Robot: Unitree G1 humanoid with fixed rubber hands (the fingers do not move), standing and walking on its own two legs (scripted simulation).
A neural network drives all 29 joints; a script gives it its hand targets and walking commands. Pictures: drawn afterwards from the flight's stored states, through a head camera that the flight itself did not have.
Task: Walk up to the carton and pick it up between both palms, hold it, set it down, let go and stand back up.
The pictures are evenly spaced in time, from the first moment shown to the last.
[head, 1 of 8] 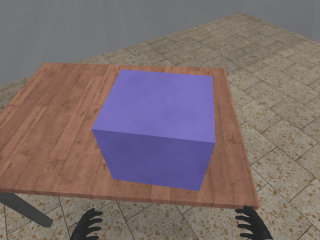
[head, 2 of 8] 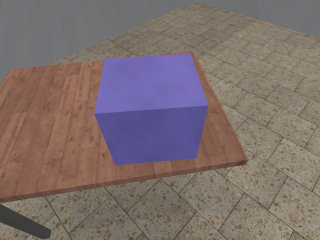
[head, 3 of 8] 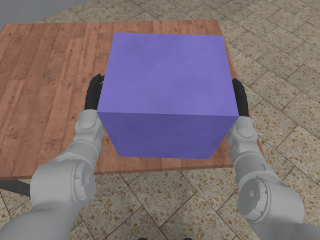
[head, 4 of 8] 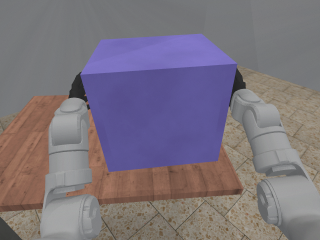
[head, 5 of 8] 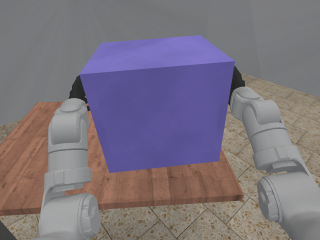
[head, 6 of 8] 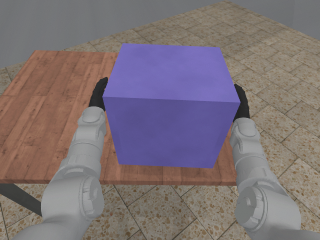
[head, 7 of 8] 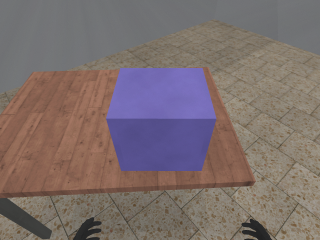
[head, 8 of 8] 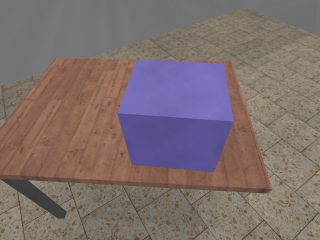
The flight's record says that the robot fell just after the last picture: no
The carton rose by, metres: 0.25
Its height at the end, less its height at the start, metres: +0.00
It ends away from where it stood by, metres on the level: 0.01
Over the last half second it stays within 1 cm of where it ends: yes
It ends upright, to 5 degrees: yes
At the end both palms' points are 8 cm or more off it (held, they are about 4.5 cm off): yes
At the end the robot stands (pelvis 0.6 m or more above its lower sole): yes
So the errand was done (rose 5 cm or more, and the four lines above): yes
